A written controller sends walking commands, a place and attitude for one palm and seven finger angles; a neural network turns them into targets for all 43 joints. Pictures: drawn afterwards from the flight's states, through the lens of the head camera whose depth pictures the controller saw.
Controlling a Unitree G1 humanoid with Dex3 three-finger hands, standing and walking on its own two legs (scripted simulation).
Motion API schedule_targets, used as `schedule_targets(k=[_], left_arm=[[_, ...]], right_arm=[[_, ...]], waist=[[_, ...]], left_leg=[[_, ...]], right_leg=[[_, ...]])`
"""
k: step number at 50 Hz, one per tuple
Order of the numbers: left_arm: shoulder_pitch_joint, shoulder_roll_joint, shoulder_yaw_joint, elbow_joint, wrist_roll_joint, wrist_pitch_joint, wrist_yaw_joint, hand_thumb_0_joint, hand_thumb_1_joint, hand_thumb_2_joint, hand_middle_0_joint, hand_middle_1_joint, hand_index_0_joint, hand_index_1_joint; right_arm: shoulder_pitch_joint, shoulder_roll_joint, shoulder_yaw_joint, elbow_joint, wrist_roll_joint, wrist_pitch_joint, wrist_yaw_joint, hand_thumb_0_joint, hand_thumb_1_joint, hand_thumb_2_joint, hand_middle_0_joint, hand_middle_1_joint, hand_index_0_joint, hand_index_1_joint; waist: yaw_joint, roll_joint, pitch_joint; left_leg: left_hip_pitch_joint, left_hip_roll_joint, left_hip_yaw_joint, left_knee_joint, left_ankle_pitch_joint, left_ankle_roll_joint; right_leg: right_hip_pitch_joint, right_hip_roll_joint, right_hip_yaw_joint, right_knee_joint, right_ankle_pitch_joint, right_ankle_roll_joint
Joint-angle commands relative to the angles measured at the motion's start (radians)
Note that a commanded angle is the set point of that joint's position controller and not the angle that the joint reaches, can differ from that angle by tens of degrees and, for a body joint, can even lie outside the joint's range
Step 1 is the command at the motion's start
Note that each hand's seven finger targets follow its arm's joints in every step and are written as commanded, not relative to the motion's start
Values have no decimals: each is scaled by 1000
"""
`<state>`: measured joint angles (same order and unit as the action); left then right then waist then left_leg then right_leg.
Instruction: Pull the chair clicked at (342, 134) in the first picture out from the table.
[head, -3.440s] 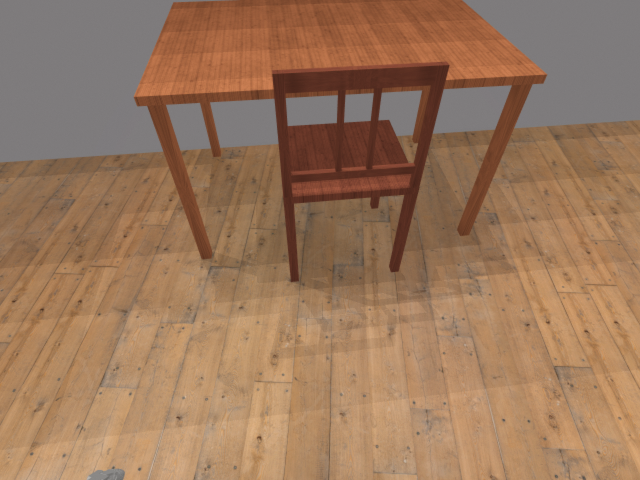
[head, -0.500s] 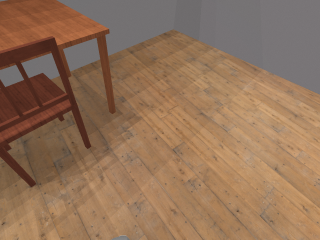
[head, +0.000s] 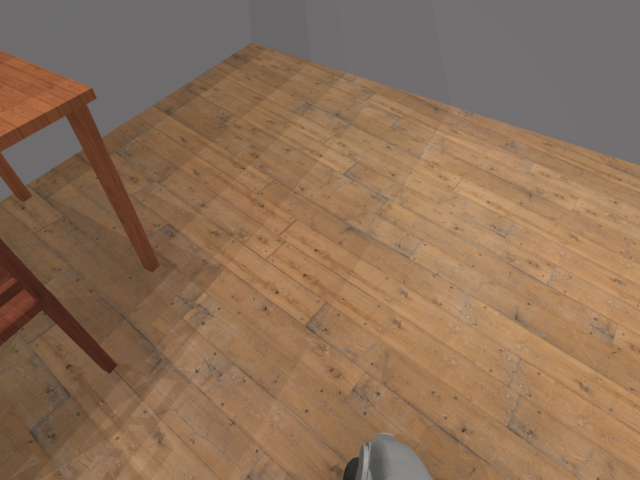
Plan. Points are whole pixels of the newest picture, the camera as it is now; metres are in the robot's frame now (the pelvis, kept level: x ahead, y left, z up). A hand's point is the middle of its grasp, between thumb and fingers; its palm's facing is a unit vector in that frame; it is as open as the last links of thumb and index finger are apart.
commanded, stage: turn to face it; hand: left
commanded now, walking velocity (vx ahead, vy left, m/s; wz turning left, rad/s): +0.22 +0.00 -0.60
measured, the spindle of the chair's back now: out of the picture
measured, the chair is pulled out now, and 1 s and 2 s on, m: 0.00 0.00 0.00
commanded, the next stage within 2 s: take the last steps up to it in 1.98 s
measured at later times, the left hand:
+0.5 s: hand (228, 407) +0.25 +0.14 -0.16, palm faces +0.13 -0.97 -0.21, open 7.2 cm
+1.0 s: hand (198, 448) +0.19 +0.17 -0.16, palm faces +0.42 -0.85 -0.33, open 7.4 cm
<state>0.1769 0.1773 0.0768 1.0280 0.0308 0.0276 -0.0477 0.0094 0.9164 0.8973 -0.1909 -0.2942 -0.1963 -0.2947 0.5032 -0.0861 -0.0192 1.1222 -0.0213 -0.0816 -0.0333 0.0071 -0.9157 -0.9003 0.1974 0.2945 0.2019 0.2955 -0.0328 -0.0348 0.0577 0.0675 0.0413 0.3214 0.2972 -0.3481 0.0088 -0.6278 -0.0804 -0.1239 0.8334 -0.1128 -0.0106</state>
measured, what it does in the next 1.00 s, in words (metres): walks ahead, turning left: right foot, then left foot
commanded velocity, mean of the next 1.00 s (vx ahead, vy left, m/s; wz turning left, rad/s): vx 0.01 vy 0.00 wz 0.52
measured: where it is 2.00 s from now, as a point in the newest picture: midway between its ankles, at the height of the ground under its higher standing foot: outside the picture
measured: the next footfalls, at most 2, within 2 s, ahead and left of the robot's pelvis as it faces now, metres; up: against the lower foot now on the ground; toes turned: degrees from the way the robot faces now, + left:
right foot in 0.14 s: +0.22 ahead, -0.10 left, +0.00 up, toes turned -11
left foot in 0.66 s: +0.21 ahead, +0.11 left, +0.00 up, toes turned +20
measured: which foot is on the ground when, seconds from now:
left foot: down 0.00-0.14, up 0.16-0.64, down 0.66-0.98, up 1.00-1.00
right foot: up 0.00-0.12, down 0.14-0.66, up 0.68-0.96, down 0.98-1.00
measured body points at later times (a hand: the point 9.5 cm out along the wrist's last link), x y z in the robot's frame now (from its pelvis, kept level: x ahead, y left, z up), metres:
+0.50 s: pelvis +0.16 -0.05 +0.00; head +0.16 -0.05 +0.45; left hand +0.24 +0.19 -0.14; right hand +0.22 -0.28 -0.16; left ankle +0.19 +0.10 -0.69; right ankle +0.18 -0.10 -0.74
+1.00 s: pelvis +0.20 -0.06 -0.02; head +0.24 -0.08 +0.43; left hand +0.17 +0.22 -0.13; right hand +0.38 -0.27 -0.17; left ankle +0.17 +0.09 -0.73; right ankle +0.26 -0.16 -0.74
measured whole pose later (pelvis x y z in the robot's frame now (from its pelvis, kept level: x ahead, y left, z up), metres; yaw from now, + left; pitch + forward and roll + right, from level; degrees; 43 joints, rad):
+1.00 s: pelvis +0.20 -0.06 -0.02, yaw +23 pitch +0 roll +1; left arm 0.22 0.23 0.07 0.90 0.01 0.01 0.01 0.01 0.91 0.90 -0.19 -0.29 -0.20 -0.30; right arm 0.17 -0.25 -0.08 0.92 -0.02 0.06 0.01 0.01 -0.91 -0.90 0.20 0.29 0.20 0.30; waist 0.00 0.06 0.06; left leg -0.37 0.01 -0.05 0.68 -0.34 -0.04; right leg -0.32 -0.06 -0.07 0.64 -0.32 0.04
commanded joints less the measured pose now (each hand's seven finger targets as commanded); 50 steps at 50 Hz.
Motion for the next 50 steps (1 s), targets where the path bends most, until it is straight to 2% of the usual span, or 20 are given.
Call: schedule_targets(k=[1,3,5,6,7,10,13,19,27,31,32,33,34,36,39,44,47,48,49,50], left_arm=[[-137,6,-4,-122,-5,-44,-1,0,900,900,-200,-300,-200,-300],[-22,37,5,-100,-2,-50,5,0,900,900,-200,-300,-200,-300],[232,105,26,-30,7,-74,16,0,900,900,-200,-300,-200,-300],[318,213,48,-14,3,-89,35,0,900,900,-200,-300,-200,-300],[341,265,52,-9,-25,-85,45,0,900,900,-200,-300,-200,-300],[88,129,10,-53,-21,-84,68,0,900,900,-200,-300,-200,-300],[8,73,-14,-52,-10,-94,76,0,900,900,-200,-300,-200,-300],[22,73,-6,-72,-11,-68,77,0,900,900,-200,-300,-200,-300],[97,159,26,-83,-2,-46,81,0,900,900,-200,-300,-200,-300],[101,185,34,-91,-11,-37,74,0,900,900,-200,-300,-200,-300],[103,166,35,-109,-19,-33,69,0,900,900,-200,-300,-200,-300],[52,110,17,-163,-26,-32,61,0,900,900,-200,-300,-200,-300],[-10,124,12,-201,-10,-23,68,0,900,900,-200,-300,-200,-300],[-22,119,22,-184,-14,-20,69,0,900,900,-200,-300,-200,-300],[53,118,24,-150,-20,-13,58,0,900,900,-200,-300,-200,-300],[60,110,19,-169,-25,-10,61,0,900,900,-200,-300,-200,-300],[178,138,24,-152,-24,-25,66,0,900,900,-200,-300,-200,-300],[211,220,38,-155,-9,-40,74,0,900,900,-200,-300,-200,-300],[205,324,56,-171,1,-41,79,0,900,900,-200,-300,-200,-300],[197,295,49,-178,-6,-43,84,0,900,900,-200,-300,-200,-300]], right_arm=[[73,-169,-39,-25,-4,-9,-9,0,-900,-900,200,300,200,300],[40,-206,-55,-41,-2,-5,-7,0,-900,-900,200,300,200,300],[-4,-221,-55,-69,10,1,2,0,-900,-900,200,300,200,300],[51,-131,-42,-85,31,0,9,0,-900,-900,200,300,200,300],[13,-115,-40,-101,34,2,0,0,-900,-900,200,300,200,300],[-10,-90,-38,-70,6,45,-1,0,-900,-900,200,300,200,300],[50,-50,-29,-27,2,84,2,0,-900,-900,200,300,200,300],[-104,-78,-39,-102,-1,111,22,0,-900,-900,200,300,200,300],[-317,-125,-42,-214,1,107,44,0,-900,-900,200,300,200,300],[-256,-177,-56,-226,-3,102,45,0,-900,-900,200,300,200,300],[-192,-250,-74,-221,-8,95,41,0,-900,-900,200,300,200,300],[-135,-353,-96,-224,-9,91,36,0,-900,-900,200,300,200,300],[-98,-364,-97,-200,-4,94,29,0,-900,-900,200,300,200,300],[-201,-344,-92,-220,-3,88,15,0,-900,-900,200,300,200,300],[-318,-318,-81,-255,-2,82,17,0,-900,-900,200,300,200,300],[-341,-345,-96,-261,-5,98,26,0,-900,-900,200,300,200,300],[-406,-342,-103,-289,3,109,31,0,-900,-900,200,300,200,300],[-398,-283,-97,-307,15,109,39,0,-900,-900,200,300,200,300],[-401,-216,-83,-345,10,106,44,0,-900,-900,200,300,200,300],[-422,-271,-97,-338,0,116,43,0,-900,-900,200,300,200,300]], waist=[[-2,166,89],[52,157,5],[172,126,-152],[169,-87,-293],[156,-91,-354],[40,-17,-93],[-38,8,-58],[-1,-50,-17],[72,-72,-39],[24,-30,-109],[-12,127,-161],[-42,392,-145],[-59,270,-152],[-22,230,-121],[29,173,-119],[25,202,-108],[86,159,-120],[101,-60,-135],[109,-354,-105],[112,-273,-96]], left_leg=[[9,296,-52,18,829,89],[14,311,-31,195,1036,78],[-185,261,-10,599,890,20],[-537,106,-35,960,73,-30],[-635,24,-183,1188,-273,-37],[-577,123,-321,1113,-51,-29],[-477,118,-320,924,5,-36],[-550,96,-277,771,35,-59],[-536,65,-208,493,-62,-55],[-320,35,-185,235,97,-29],[-161,141,-344,132,320,34],[-52,383,-663,62,720,179],[-79,427,-701,61,707,247],[-144,342,-619,80,610,212],[-223,228,-483,82,580,152],[-289,193,-526,91,463,145],[-405,126,-520,213,347,82],[-558,20,-432,393,140,10],[-711,-95,-312,650,-255,-56],[-683,-38,-404,823,-256,-39]], right_leg=[[6,46,-44,-129,-60,-48],[171,96,-69,-155,-106,-81],[602,94,-48,-279,6,-117],[913,-238,407,-310,265,-241],[910,-394,604,-419,510,-329],[426,-301,341,-536,261,-203],[249,-220,122,-577,240,-147],[293,-231,64,-617,48,-144],[497,-307,21,-486,202,-144],[471,-277,-71,-256,275,-62],[328,-210,-108,-82,120,1],[68,-62,-121,151,-459,86],[20,-35,15,281,-570,83],[-17,-42,96,342,-441,84],[96,-19,88,247,-330,91],[240,32,61,-26,-334,92],[460,43,42,-344,-133,90],[595,-128,221,-517,-109,47],[596,-405,487,-578,25,-75],[487,-423,471,-573,19,-125]])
